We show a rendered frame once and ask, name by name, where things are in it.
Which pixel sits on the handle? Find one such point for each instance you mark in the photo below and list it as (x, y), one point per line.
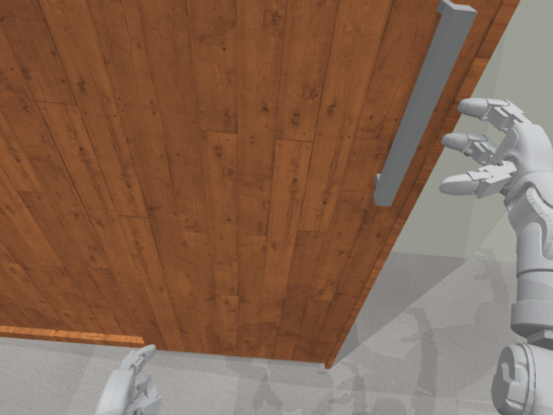
(451, 32)

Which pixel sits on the robot right upper arm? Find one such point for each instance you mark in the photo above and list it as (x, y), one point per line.
(523, 383)

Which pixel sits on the wardrobe door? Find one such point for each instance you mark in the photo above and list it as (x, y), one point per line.
(224, 152)
(53, 274)

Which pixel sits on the left robot hand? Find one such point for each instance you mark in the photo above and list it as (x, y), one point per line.
(122, 391)

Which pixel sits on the robot right forearm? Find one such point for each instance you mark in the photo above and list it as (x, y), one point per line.
(530, 207)

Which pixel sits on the right robot hand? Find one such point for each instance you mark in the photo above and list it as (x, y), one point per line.
(525, 149)

